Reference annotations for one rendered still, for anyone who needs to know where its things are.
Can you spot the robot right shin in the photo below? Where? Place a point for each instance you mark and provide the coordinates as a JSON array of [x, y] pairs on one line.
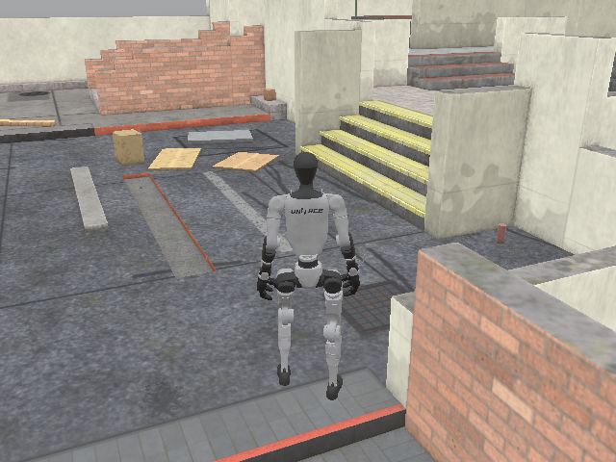
[[333, 355]]

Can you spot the robot left hand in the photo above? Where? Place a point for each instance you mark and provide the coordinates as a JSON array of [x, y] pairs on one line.
[[262, 286]]

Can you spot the robot right upper arm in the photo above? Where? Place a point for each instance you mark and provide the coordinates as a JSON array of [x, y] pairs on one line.
[[337, 203]]

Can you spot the robot right hand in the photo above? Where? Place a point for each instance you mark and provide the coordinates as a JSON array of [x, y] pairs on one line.
[[352, 281]]

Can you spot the robot left upper arm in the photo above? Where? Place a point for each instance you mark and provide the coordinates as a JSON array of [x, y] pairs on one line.
[[276, 204]]

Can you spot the left robot forearm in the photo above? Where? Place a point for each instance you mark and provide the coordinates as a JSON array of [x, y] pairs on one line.
[[266, 261]]

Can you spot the robot torso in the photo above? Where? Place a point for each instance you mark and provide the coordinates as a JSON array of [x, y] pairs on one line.
[[307, 228]]

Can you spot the right robot forearm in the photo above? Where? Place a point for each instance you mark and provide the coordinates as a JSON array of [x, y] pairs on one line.
[[350, 258]]

